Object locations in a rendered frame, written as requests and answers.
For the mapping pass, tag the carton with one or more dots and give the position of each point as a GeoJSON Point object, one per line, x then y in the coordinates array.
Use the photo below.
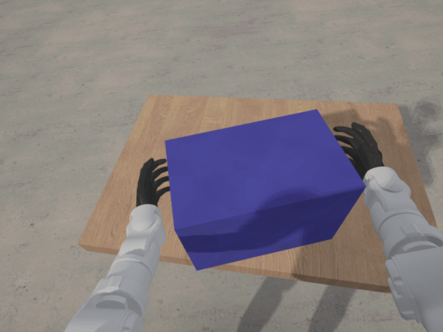
{"type": "Point", "coordinates": [259, 188]}

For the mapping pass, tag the robot left hand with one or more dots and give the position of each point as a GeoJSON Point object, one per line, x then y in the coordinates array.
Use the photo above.
{"type": "Point", "coordinates": [146, 191]}

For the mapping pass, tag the robot right hand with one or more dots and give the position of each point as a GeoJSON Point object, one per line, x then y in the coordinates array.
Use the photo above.
{"type": "Point", "coordinates": [364, 149]}

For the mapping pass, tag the left robot upper arm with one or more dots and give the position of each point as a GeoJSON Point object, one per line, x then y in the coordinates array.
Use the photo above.
{"type": "Point", "coordinates": [106, 320]}

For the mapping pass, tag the right robot upper arm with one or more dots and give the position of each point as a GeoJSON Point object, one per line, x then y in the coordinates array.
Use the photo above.
{"type": "Point", "coordinates": [416, 283]}

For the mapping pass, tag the left robot forearm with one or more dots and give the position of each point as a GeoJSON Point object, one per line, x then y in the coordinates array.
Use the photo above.
{"type": "Point", "coordinates": [128, 280]}

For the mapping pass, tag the table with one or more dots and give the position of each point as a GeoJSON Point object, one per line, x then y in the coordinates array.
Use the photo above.
{"type": "Point", "coordinates": [353, 258]}

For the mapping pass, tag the right robot forearm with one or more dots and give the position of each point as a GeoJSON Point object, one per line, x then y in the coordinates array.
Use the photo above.
{"type": "Point", "coordinates": [395, 217]}

